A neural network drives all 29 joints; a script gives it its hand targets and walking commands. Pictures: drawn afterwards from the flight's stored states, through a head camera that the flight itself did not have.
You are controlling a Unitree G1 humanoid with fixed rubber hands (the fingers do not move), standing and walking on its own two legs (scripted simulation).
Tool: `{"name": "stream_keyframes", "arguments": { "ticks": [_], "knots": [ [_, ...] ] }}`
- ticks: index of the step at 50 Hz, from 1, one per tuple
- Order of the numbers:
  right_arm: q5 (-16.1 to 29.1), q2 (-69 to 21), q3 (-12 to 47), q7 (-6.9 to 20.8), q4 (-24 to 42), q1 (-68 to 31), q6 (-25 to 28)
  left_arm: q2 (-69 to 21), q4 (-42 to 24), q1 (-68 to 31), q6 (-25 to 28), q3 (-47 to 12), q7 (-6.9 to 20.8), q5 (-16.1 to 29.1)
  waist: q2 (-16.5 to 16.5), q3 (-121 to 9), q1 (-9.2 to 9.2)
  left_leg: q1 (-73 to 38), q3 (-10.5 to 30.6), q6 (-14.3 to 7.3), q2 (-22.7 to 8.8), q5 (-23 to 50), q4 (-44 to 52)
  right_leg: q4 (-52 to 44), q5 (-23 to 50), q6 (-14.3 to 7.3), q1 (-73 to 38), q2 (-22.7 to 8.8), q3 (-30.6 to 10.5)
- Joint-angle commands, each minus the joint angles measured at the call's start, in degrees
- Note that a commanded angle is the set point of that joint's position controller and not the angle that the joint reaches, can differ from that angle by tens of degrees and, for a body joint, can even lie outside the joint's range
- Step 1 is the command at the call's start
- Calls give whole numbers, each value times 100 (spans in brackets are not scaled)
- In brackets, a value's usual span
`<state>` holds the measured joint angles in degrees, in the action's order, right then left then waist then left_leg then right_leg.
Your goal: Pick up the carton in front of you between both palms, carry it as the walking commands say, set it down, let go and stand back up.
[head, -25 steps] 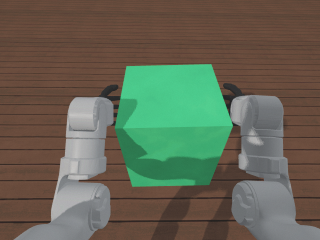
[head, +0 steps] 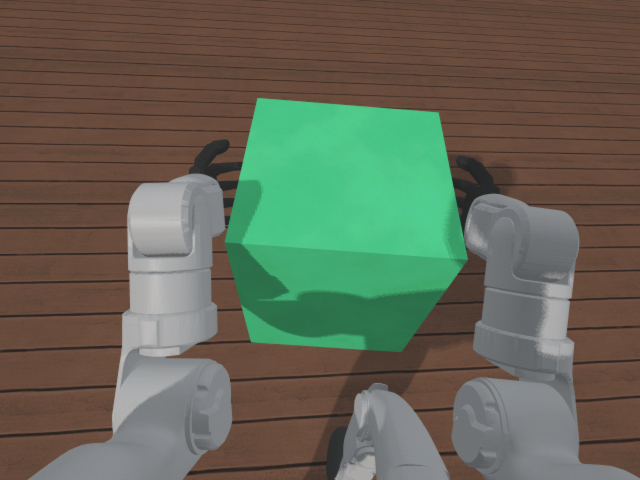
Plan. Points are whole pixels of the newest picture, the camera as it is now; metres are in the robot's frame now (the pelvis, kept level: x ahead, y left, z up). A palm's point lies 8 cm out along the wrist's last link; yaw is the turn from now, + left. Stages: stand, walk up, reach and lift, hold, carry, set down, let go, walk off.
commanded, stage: carry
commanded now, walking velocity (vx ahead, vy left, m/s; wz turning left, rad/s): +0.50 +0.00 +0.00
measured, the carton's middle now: (336, 237) +0.39 -0.01 +0.08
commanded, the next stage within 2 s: none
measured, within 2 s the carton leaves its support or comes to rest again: neither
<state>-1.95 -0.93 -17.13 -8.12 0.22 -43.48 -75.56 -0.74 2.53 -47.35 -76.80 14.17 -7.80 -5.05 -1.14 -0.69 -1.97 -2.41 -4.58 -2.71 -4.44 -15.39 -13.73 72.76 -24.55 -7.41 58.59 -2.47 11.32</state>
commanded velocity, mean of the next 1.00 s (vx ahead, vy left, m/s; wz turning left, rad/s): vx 0.50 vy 0.00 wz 0.00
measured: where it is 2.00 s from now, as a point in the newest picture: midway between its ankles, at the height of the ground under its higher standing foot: (311, 178)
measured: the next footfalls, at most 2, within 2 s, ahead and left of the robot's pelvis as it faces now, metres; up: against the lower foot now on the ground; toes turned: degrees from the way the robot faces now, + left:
right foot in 0.02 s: +0.22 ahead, -0.09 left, +0.14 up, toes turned -6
left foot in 0.56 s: +0.55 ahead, +0.08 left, +0.14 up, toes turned +5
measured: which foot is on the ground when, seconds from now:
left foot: down 0.00-0.04, up 0.06-0.54, down 0.56-1.00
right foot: up 0.00-0.00, down 0.02-0.58, up 0.60-1.00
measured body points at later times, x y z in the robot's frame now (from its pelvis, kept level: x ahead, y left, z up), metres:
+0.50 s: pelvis +0.32 -0.01 +0.12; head +0.30 -0.02 +0.57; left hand +0.70 +0.14 +0.34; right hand +0.70 -0.16 +0.32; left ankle +0.49 +0.10 -0.58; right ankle +0.18 -0.08 -0.61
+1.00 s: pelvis +0.61 -0.01 +0.14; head +0.66 +0.00 +0.58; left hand +0.95 +0.14 +0.20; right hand +0.94 -0.16 +0.20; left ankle +0.51 +0.07 -0.61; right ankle +0.74 -0.15 -0.58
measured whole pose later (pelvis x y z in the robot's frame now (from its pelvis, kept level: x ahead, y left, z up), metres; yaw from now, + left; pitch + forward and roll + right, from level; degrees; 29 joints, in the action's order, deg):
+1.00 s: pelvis +0.61 -0.01 +0.14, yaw -2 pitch +6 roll -1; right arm -7.6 -9.8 -14.1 -5.4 7.6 -23.4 -67.7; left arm -6.2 -6.0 -24.6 -68.4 13.1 -6.7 -5.1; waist -0.7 -0.8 1.1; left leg 2.8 -7.4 -2.1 -0.2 -16.3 -13.6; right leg 30.0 -3.6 0.9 32.8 -3.5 7.2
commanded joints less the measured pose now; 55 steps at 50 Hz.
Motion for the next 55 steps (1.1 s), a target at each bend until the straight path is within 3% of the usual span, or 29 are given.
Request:
{"name": "stream_keyframes", "arguments": {
  "ticks": [1,2,3,4,5,6,7,9,11,14,17,23,25,26,27,28,29,30,31,33,34,37,41,48,50,52,53,54,55],
  "knots": [
    [2409,-5719,3823,1573,499,-4631,48,-6023,-437,-4096,252,-3754,999,2346,1785,-3871,1297,56,-114,-277,-688,9083,-3367,-2313,609,-147,-4785,862,-7],
    [2351,-5746,3827,1560,636,-4557,102,-6094,-678,-4209,326,-3849,1054,2510,602,-4359,1253,1888,298,-43,9,4614,-5355,-3627,-58,-631,-6357,-36,-2577],
    [2258,-5720,3731,1536,712,-4453,112,-6226,-730,-4284,417,-3955,1107,2676,-1589,-4953,902,3240,991,241,1376,33,-8241,-4797,1982,-1596,-7046,-1639,-6067],
    [2094,-5493,3690,1455,610,-4493,145,-6373,-849,-4286,404,-4030,1169,2914,-997,-4902,814,3733,1892,-68,1274,-38,-9282,-4527,2754,-1548,-7118,-1423,-5791],
    [1988,-5526,3590,1388,686,-4325,172,-6447,-1142,-4512,423,-4167,1225,3134,-504,-4304,804,4319,1723,-183,1014,-159,-9506,-3994,2728,-1322,-6932,-1314,-5033],
    [1847,-5444,3506,1322,781,-4331,183,-6562,-1303,-4714,433,-4246,1284,3285,-236,-3710,764,4786,1427,-261,705,-244,-9202,-3999,2424,-912,-6564,-1224,-4439],
    [1715,-5340,3473,1259,813,-4330,184,-6648,-1427,-4898,432,-4285,1345,3408,-244,-3478,570,4970,1381,-287,519,-260,-8829,-4046,2315,-765,-6402,-1101,-3990],
    [1580,-5149,3477,1174,843,-4249,178,-6637,-1485,-4927,411,-4310,1416,3497,-23,-3171,589,5169,1007,-274,383,-585,-8416,-4305,1885,-720,-6311,-1092,-3538],
    [1499,-5069,3538,1134,745,-4097,164,-6448,-1420,-4922,362,-4229,1442,3510,298,-3004,593,5181,717,-202,212,-918,-7237,-4391,2559,-627,-6348,-1200,-3137],
    [1447,-4934,3568,1099,416,-3906,52,-6067,-1043,-4625,204,-3936,1467,3302,-133,-2852,625,5285,402,-131,134,-192,-5998,-4599,3584,-642,-6466,-1090,-2447],
    [1462,-4928,3556,1102,-56,-3990,-104,-5778,-230,-4250,11,-3529,1542,2983,-531,-2547,636,5075,101,-62,158,651,-4505,-4863,3857,-528,-6397,-828,-1720],
    [1934,-5374,3342,1208,-861,-4720,-328,-5518,912,-4260,-154,-2779,1569,2622,-794,-1674,635,4210,-451,-125,405,1553,-2293,-5207,4145,-211,-6248,-707,-1108],
    [2092,-5505,3196,1256,-1056,-4938,-361,-5436,1042,-4325,-168,-2564,1514,2522,-866,-1678,453,3593,-549,-223,581,1475,-1781,-4825,5384,33,-6407,-732,-928],
    [2155,-5542,3094,1279,-1165,-4995,-364,-5409,1088,-4362,-176,-2461,1481,2468,-943,-1845,258,3026,-665,-238,692,1433,-1550,-4349,5913,190,-6465,-720,-791],
    [2203,-5588,2987,1300,-1299,-4991,-351,-5411,1137,-4399,-181,-2376,1450,2423,-802,-2178,-16,1916,-801,-228,818,1514,-1139,-3440,5833,397,-6184,-596,-497],
    [2265,-5619,2870,1332,-1376,-5011,-329,-5394,1167,-4439,-178,-2284,1418,2347,-347,-2596,-181,595,-255,-201,406,1243,-1246,-2409,4382,553,-5288,-487,-457],
    [2299,-5594,2720,1359,-1504,-5043,-314,-5422,1233,-4466,-193,-2229,1388,2299,775,-2929,-115,-404,1781,-416,-995,1597,-1596,-1192,2050,661,-4076,-141,-576],
    [2293,-5666,2731,1376,-1500,-5154,-245,-5644,1198,-4615,-171,-2180,1355,2295,1954,-3190,-69,-1273,4089,-1304,-1750,656,-587,119,-470,734,-2427,821,-977],
    [2389,-5894,2741,1409,-1452,-5187,-211,-5615,1106,-4783,-145,-2211,1307,2270,1435,-2939,-28,-1025,3971,-1367,-1760,137,-424,573,-394,579,-1939,425,-1429],
    [2573,-6327,2828,1485,-1028,-5419,-105,-5955,930,-4847,-74,-2255,1270,2304,413,-2645,-58,-246,2918,-1040,-1417,475,-372,227,269,454,-1927,51,-1382],
    [2639,-6542,2923,1504,-854,-5475,-65,-6086,899,-4699,-34,-2277,1265,2294,319,-2635,-16,21,2544,-901,-1343,348,-242,-146,551,467,-2055,-130,-1412],
    [2544,-6924,3067,1535,-536,-5059,73,-6578,720,-4145,123,-2517,1281,2289,597,-2765,80,-11,1794,-785,-1173,656,-31,-903,815,632,-2175,-238,-1178],
    [2160,-7102,3364,1571,-256,-3874,303,-7061,361,-3165,418,-3036,1335,2200,642,-2726,68,-814,1083,-805,-1088,2302,9,-2342,1086,882,-1818,-278,-805],
    [1726,-6795,4383,1618,1050,-1697,803,-7155,-1160,-1572,933,-4431,1437,2304,1017,-2477,14,-1694,118,-473,-696,4278,-362,-4278,2165,844,-2207,77,-198],
    [1616,-6551,4678,1593,1597,-1008,874,-6888,-1725,-964,966,-4703,1468,2316,1101,-2390,7,-1650,-103,-345,-590,4822,-701,-4929,2437,780,-2751,243,18],
    [1532,-6258,4881,1596,1909,-296,877,-6603,-2099,-408,977,-4867,1515,2246,963,-2745,130,-737,-513,-58,-440,4965,-1879,-5582,2889,612,-4786,431,329],
    [1598,-6309,4961,1637,1901,22,844,-6393,-2141,102,958,-4831,1529,2194,718,-3017,284,392,-504,131,-412,3789,-2607,-5360,2729,472,-6232,-103,-145],
    [1624,-6176,5009,1688,1965,303,813,-6196,-2243,514,919,-4781,1544,2113,-186,-3446,380,1497,-389,179,-236,1627,-3694,-4790,3466,283,-7430,-1313,-1706],
    [1648,-6194,5097,1725,2037,481,749,-5929,-2152,823,954,-4729,1574,1923,-1559,-3631,345,3730,-20,358,490,-1135,-4891,-4996,3591,-628,-8997,-2315,-3572]
  ]
}}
